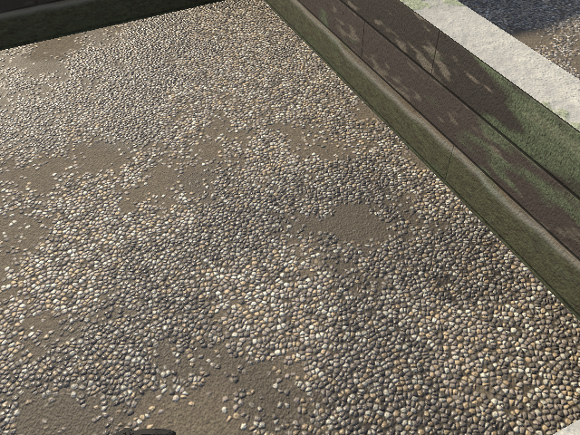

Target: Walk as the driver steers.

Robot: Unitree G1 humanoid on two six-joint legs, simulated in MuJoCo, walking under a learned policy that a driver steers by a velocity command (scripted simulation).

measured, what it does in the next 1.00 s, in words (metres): steps on the spot, turning left: left foot, then right foot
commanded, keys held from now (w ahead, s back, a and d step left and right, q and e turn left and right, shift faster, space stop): w+q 0.60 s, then q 0.40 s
